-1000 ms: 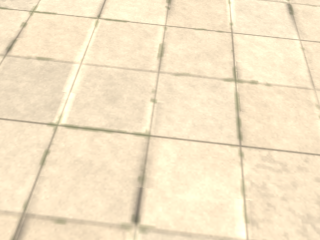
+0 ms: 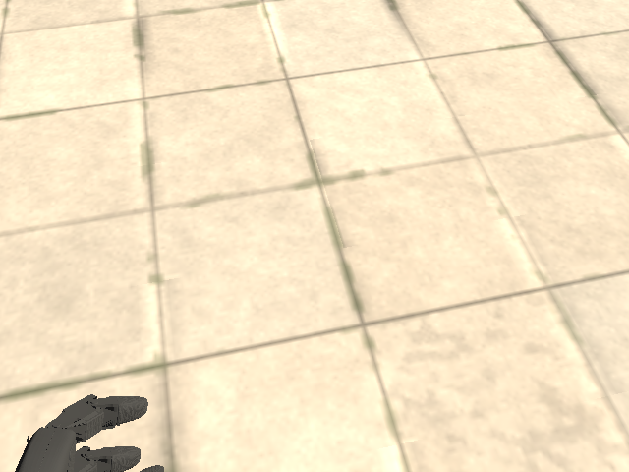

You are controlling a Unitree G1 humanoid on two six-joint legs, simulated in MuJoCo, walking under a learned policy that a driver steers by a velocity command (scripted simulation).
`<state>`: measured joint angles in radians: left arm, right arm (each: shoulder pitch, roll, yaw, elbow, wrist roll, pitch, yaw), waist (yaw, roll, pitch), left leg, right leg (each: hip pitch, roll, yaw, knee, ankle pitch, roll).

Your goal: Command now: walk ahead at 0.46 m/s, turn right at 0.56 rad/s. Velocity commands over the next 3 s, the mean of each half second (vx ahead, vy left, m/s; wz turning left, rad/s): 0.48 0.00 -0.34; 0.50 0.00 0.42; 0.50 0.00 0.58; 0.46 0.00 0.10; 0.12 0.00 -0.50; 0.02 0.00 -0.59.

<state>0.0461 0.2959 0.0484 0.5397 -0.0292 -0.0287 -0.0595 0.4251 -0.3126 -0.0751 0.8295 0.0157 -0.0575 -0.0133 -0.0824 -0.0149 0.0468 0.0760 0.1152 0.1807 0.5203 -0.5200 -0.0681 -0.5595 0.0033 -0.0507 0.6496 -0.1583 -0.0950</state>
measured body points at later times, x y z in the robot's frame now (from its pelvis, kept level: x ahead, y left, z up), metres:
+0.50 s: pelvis +0.29 -0.02 +0.02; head +0.32 -0.04 +0.47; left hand +0.37 +0.26 -0.09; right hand +0.49 -0.28 -0.06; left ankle +0.47 +0.06 -0.69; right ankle +0.12 -0.09 -0.71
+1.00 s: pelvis +0.60 -0.06 +0.02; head +0.63 -0.06 +0.47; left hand +0.83 +0.19 -0.04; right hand +0.64 -0.36 -0.10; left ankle +0.47 +0.05 -0.71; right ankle +0.74 -0.17 -0.71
